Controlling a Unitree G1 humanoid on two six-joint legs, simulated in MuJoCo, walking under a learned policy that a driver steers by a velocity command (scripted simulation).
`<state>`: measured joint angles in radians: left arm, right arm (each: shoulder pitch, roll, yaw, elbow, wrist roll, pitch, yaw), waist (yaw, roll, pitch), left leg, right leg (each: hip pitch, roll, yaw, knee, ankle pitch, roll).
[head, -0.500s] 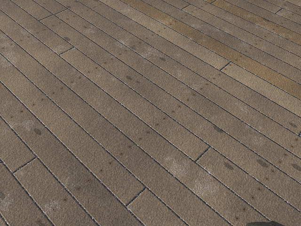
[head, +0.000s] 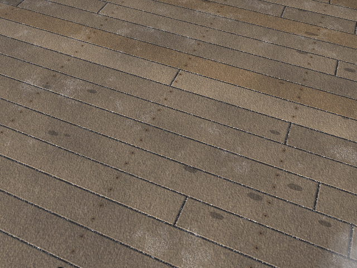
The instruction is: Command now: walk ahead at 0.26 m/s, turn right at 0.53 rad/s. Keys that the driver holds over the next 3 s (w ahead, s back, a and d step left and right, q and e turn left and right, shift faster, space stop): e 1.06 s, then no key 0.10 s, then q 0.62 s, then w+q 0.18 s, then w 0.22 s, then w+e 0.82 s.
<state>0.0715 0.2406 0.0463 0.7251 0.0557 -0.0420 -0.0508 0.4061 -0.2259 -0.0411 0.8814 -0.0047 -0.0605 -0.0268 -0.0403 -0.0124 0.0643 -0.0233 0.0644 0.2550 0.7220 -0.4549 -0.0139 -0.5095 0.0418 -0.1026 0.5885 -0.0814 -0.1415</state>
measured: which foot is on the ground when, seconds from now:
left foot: up 0.00-0.52, down 0.54-1.00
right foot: down 0.00-0.54, up 0.56-0.98, down 1.00-1.00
